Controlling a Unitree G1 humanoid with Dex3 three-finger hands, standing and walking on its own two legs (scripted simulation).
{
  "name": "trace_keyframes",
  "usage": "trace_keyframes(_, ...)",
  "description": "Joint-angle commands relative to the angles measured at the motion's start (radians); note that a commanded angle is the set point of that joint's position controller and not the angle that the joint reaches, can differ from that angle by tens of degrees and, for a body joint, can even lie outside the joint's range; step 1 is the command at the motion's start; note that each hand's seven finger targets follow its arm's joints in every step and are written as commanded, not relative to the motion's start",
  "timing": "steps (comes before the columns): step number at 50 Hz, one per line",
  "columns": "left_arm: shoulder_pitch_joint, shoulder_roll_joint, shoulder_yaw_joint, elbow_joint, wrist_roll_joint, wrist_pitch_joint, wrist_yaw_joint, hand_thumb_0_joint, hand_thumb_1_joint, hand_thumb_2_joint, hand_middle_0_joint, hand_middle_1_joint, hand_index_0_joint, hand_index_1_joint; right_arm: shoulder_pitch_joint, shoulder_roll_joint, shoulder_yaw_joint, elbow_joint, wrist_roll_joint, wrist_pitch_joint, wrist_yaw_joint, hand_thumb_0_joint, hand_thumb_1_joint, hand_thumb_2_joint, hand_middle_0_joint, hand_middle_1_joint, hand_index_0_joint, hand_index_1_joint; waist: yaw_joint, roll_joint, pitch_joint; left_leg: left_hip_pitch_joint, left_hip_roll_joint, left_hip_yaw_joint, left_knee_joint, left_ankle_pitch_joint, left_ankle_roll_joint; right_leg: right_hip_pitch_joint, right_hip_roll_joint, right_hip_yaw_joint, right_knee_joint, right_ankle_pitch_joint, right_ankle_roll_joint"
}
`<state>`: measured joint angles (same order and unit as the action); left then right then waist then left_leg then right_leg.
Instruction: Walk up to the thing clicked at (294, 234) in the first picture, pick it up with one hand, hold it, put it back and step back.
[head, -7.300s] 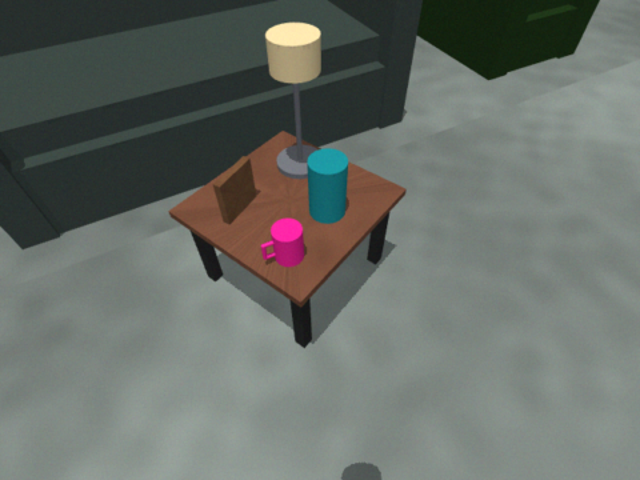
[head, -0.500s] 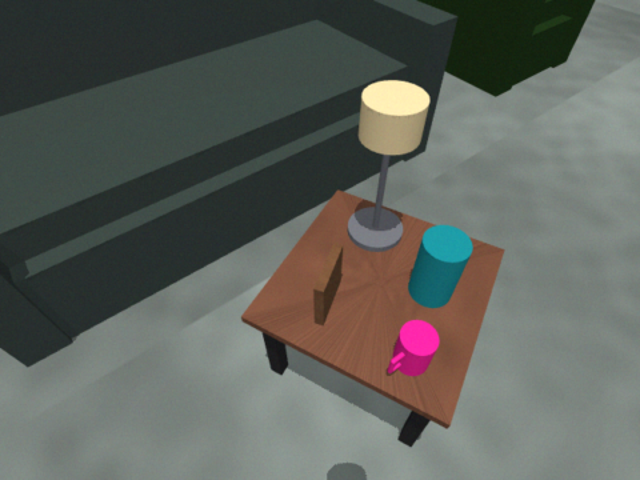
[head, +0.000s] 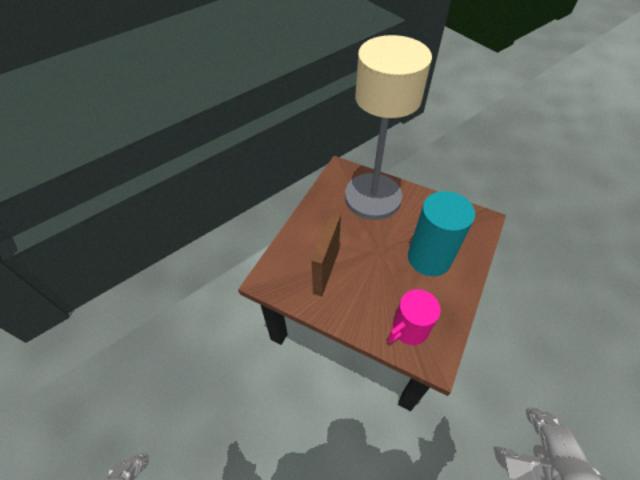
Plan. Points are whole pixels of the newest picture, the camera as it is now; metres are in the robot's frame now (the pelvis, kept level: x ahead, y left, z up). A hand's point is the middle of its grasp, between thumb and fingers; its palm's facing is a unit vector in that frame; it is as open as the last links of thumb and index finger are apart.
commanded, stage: go down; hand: right
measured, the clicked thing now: (409, 322) +0.45 -0.19 -0.35
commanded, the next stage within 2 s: none
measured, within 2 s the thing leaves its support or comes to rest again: neither
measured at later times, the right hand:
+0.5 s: hand (529, 444) +0.18 -0.28 -0.15, palm faces +0.03 +0.94 -0.35, open 17.3 cm
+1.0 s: hand (536, 448) +0.17 -0.28 -0.14, palm faces +0.05 +0.94 -0.33, open 17.5 cm
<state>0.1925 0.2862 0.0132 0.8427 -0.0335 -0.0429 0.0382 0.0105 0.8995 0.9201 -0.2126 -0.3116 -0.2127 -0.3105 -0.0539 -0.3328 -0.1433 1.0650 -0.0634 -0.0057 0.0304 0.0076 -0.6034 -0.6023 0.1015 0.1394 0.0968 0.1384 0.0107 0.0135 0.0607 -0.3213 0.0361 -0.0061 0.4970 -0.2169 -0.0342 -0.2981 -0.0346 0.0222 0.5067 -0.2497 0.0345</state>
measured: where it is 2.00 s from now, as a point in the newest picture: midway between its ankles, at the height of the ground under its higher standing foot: outside the picture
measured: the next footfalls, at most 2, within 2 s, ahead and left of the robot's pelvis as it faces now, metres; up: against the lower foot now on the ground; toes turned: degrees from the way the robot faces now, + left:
none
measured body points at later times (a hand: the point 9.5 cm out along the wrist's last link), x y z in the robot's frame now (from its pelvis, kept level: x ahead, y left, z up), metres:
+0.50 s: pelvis +0.04 -0.01 -0.02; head +0.10 -0.02 +0.42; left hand +0.19 +0.24 -0.12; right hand +0.18 -0.33 -0.12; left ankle +0.03 +0.14 -0.74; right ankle +0.01 -0.14 -0.74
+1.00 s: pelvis +0.04 -0.01 -0.05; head +0.08 -0.03 +0.40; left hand +0.20 +0.23 -0.12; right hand +0.17 -0.33 -0.11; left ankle +0.03 +0.14 -0.74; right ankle +0.01 -0.14 -0.74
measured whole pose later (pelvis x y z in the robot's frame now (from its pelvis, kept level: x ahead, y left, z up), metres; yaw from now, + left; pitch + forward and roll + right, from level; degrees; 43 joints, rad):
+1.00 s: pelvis +0.04 -0.01 -0.05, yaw -2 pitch +11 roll +3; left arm 0.25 0.24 -0.02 0.59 -0.02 -0.16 0.10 0.02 0.89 0.90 -0.20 -0.30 -0.20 -0.30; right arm 0.34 -0.37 -0.18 0.21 -0.03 0.49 0.11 -0.01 0.54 -0.03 0.06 0.05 0.06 0.05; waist 0.03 -0.03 -0.13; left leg -0.61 0.03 0.04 0.87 -0.45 -0.05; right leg -0.65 -0.04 0.08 0.96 -0.52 0.03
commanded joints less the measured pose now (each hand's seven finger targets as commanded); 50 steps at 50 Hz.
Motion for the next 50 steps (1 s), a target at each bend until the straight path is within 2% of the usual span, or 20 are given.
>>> trace_keyframes(1, 0.024, 0.152, 0.064, -0.173, 0.005, -0.032, 0.020, 0.000, 0.905, 0.901, -0.205, -0.311, -0.209, -0.307, 0.092, -0.279, -0.116, -0.097, -0.060, 0.047, 0.012, 0.000, -0.067, -0.131, 0.078, 0.029, 0.063, 0.029, -0.064, -0.062, -0.299, 0.152, -0.030, 0.040, -0.027, 0.134, 0.035, -0.002, 0.057, -0.066, -0.027, 0.183, -0.025)
trace_keyframes(3, -0.013, 0.143, 0.056, -0.205, -0.002, -0.039, 0.027, 0.000, 0.909, 0.894, -0.203, -0.307, -0.206, -0.303, -0.029, -0.256, -0.083, -0.192, -0.061, 0.097, 0.023, 0.000, 0.022, -0.092, 0.087, 0.025, 0.070, 0.025, -0.048, -0.098, -0.242, 0.107, -0.035, 0.045, -0.040, 0.078, 0.040, -0.021, 0.050, -0.060, -0.036, 0.127, -0.025)
trace_keyframes(7, -0.045, 0.133, 0.046, -0.263, -0.017, -0.057, 0.024, 0.000, 0.903, 0.888, -0.202, -0.303, -0.203, -0.301, 0.036, -0.165, -0.029, -0.291, -0.024, 0.202, 0.048, 0.000, 0.253, -0.071, 0.062, 0.040, 0.057, 0.039, -0.026, -0.048, -0.158, 0.039, -0.052, 0.063, -0.048, -0.009, 0.041, -0.065, 0.032, -0.043, -0.042, 0.036, -0.031)
trace_keyframes(10, -0.024, 0.140, 0.052, -0.273, -0.019, -0.068, 0.024, 0.000, 0.896, 0.887, -0.203, -0.302, -0.202, -0.302, 0.075, -0.196, -0.050, -0.375, -0.014, 0.255, 0.068, 0.000, 0.390, -0.068, 0.046, 0.048, 0.047, 0.048, -0.019, -0.044, -0.158, 0.006, -0.057, 0.071, -0.025, -0.016, 0.041, -0.072, 0.029, -0.031, -0.023, 0.032, -0.035)
trace_keyframes(12, 0.012, 0.129, 0.053, -0.250, -0.011, -0.069, 0.024, 0.000, 0.906, 0.882, -0.201, -0.303, -0.204, -0.299, 0.084, -0.195, -0.051, -0.389, -0.021, 0.271, 0.076, 0.000, 0.477, -0.063, 0.036, 0.054, 0.041, 0.054, 0.001, -0.026, -0.158, -0.013, -0.055, 0.070, -0.006, -0.005, 0.035, -0.072, 0.030, -0.029, 0.005, 0.038, -0.040)
trace_keyframes(13, -0.005, 0.129, 0.053, -0.282, -0.010, -0.080, 0.025, 0.000, 0.908, 0.888, -0.201, -0.302, -0.202, -0.300, -0.011, -0.214, -0.047, -0.509, -0.028, 0.257, 0.076, 0.000, 0.515, -0.065, 0.028, 0.058, 0.036, 0.058, 0.011, -0.042, -0.214, -0.016, -0.053, 0.067, 0.019, 0.024, 0.034, -0.048, 0.028, -0.026, 0.025, 0.065, -0.039)
trace_keyframes(14, 0.007, 0.123, 0.052, -0.267, -0.004, -0.087, 0.030, 0.000, 0.906, 0.885, -0.200, -0.302, -0.203, -0.299, -0.002, -0.238, -0.069, -0.505, -0.033, 0.252, 0.067, 0.000, 0.533, -0.058, 0.031, 0.057, 0.038, 0.057, 0.009, -0.025, -0.229, -0.018, -0.051, 0.061, 0.031, 0.031, 0.029, -0.059, 0.030, -0.027, 0.048, 0.070, -0.042)
trace_keyframes(16, 0.010, 0.116, 0.050, -0.271, 0.004, -0.106, 0.035, 0.000, 0.900, 0.894, -0.200, -0.303, -0.201, -0.303, 0.033, -0.248, -0.090, -0.538, -0.046, 0.239, 0.056, 0.000, 0.544, -0.055, 0.030, 0.056, 0.036, 0.056, 0.009, -0.047, -0.244, -0.039, -0.041, 0.054, 0.073, 0.048, 0.026, -0.078, 0.035, -0.029, 0.087, 0.079, -0.043)
trace_keyframes(19, 0.031, 0.107, 0.050, -0.272, 0.015, -0.127, 0.047, 0.000, 0.889, 0.903, -0.195, -0.300, -0.193, -0.303, 0.103, -0.243, -0.107, -0.591, -0.055, 0.229, 0.037, 0.000, 0.574, -0.040, 0.034, 0.053, 0.038, 0.053, 0.003, -0.078, -0.333, -0.040, -0.036, 0.053, 0.143, 0.132, 0.025, -0.069, 0.035, -0.023, 0.155, 0.176, -0.036)
trace_keyframes(22, 0.039, 0.104, 0.047, -0.282, 0.016, -0.133, 0.058, 0.000, 0.885, 0.907, -0.191, -0.296, -0.186, -0.301, 0.158, -0.227, -0.102, -0.685, -0.032, 0.251, 0.030, 0.000, 0.578, -0.030, 0.040, 0.050, 0.042, 0.050, 0.003, -0.108, -0.395, -0.046, -0.040, 0.060, 0.182, 0.193, 0.025, -0.047, 0.028, -0.012, 0.200, 0.283, -0.026)
trace_keyframes(25, 0.043, 0.107, 0.051, -0.285, 0.013, -0.138, 0.068, 0.000, 0.877, 0.914, -0.189, -0.292, -0.181, -0.301, 0.226, -0.217, -0.092, -0.741, -0.009, 0.291, 0.038, 0.000, 0.588, -0.019, 0.046, 0.047, 0.047, 0.047, 0.006, -0.122, -0.394, -0.074, -0.042, 0.067, 0.203, 0.234, 0.026, -0.053, 0.022, -0.003, 0.234, 0.368, -0.018)
trace_keyframes(26, 0.040, 0.100, 0.045, -0.293, 0.011, -0.140, 0.070, 0.000, 0.880, 0.911, -0.189, -0.292, -0.181, -0.300, 0.235, -0.188, -0.069, -0.740, 0.003, 0.307, 0.043, 0.000, 0.577, -0.014, 0.053, 0.045, 0.050, 0.045, 0.015, -0.097, -0.370, -0.080, -0.046, 0.071, 0.206, 0.229, 0.024, -0.068, 0.018, -0.001, 0.238, 0.372, -0.017)
trace_keyframes(27, 0.034, 0.104, 0.046, -0.295, 0.008, -0.139, 0.071, 0.000, 0.880, 0.908, -0.190, -0.292, -0.183, -0.300, 0.246, -0.212, -0.086, -0.749, 0.006, 0.320, 0.043, 0.000, 0.572, -0.015, 0.053, 0.045, 0.051, 0.045, 0.007, -0.104, -0.355, -0.088, -0.045, 0.074, 0.212, 0.223, 0.025, -0.096, 0.018, 0.002, 0.243, 0.364, -0.015)
trace_keyframes(28, 0.035, 0.102, 0.044, -0.301, 0.008, -0.137, 0.074, 0.000, 0.882, 0.907, -0.188, -0.291, -0.181, -0.298, 0.266, -0.196, -0.069, -0.751, 0.008, 0.336, 0.048, 0.000, 0.577, -0.016, 0.052, 0.046, 0.051, 0.046, 0.012, -0.098, -0.347, -0.093, -0.046, 0.076, 0.216, 0.224, 0.025, -0.108, 0.017, 0.004, 0.250, 0.376, -0.014)
trace_keyframes(29, 0.036, 0.108, 0.046, -0.303, 0.005, -0.136, 0.074, 0.000, 0.887, 0.903, -0.190, -0.291, -0.184, -0.297, 0.272, -0.218, -0.086, -0.767, 0.010, 0.351, 0.051, 0.000, 0.566, -0.018, 0.053, 0.046, 0.051, 0.046, 0.004, -0.100, -0.345, -0.102, -0.050, 0.082, 0.223, 0.216, 0.026, -0.116, 0.013, 0.010, 0.254, 0.390, -0.011)
trace_keyframes(30, 0.025, 0.104, 0.040, -0.317, 0.002, -0.134, 0.073, 0.000, 0.886, 0.900, -0.191, -0.292, -0.186, -0.297, 0.290, -0.208, -0.073, -0.773, 0.011, 0.367, 0.055, 0.000, 0.542, -0.021, 0.057, 0.045, 0.054, 0.045, 0.001, -0.095, -0.314, -0.109, -0.049, 0.082, 0.221, 0.190, 0.025, -0.135, 0.014, 0.008, 0.256, 0.354, -0.012)
trace_keyframes(34, 0.035, 0.103, 0.041, -0.341, 0.002, -0.140, 0.071, 0.000, 0.885, 0.898, -0.190, -0.293, -0.188, -0.295, 0.347, -0.220, -0.089, -0.818, 0.012, 0.416, 0.063, 0.000, 0.555, -0.025, 0.055, 0.046, 0.054, 0.046, -0.007, -0.079, -0.338, -0.100, -0.047, 0.082, 0.248, 0.235, 0.028, -0.152, 0.017, 0.013, 0.287, 0.406, -0.012)
trace_keyframes(41, 0.044, 0.094, 0.038, -0.378, 0.006, -0.151, 0.065, 0.000, 0.889, 0.901, -0.192, -0.294, -0.189, -0.296, 0.364, -0.231, -0.116, -0.956, 0.019, 0.454, 0.061, 0.000, 0.570, -0.032, 0.051, 0.050, 0.051, 0.050, 0.004, -0.105, -0.402, -0.125, -0.045, 0.076, 0.302, 0.264, 0.032, -0.161, 0.016, 0.022, 0.336, 0.431, -0.013)
trace_keyframes(44, 0.044, 0.093, 0.036, -0.383, 0.009, -0.158, 0.070, 0.000, 0.888, 0.902, -0.193, -0.295, -0.190, -0.298, 0.350, -0.234, -0.120, -0.990, 0.018, 0.458, 0.063, 0.000, 0.557, -0.033, 0.052, 0.049, 0.052, 0.049, 0.018, -0.113, -0.375, -0.173, -0.047, 0.078, 0.304, 0.190, 0.030, -0.195, 0.016, 0.026, 0.340, 0.345, -0.018)
trace_keyframes(50, 0.032, 0.095, 0.033, -0.401, 0.009, -0.181, 0.090, 0.000, 0.900, 0.890, -0.193, -0.297, -0.194, -0.295, 0.383, -0.231, -0.125, -1.038, 0.030, 0.468, 0.069, 0.000, 0.571, -0.033, 0.049, 0.051, 0.051, 0.051, 0.013, -0.129, -0.327, -0.227, -0.051, 0.088, 0.302, 0.050, 0.030, -0.252, 0.018, 0.033, 0.320, 0.152, -0.024)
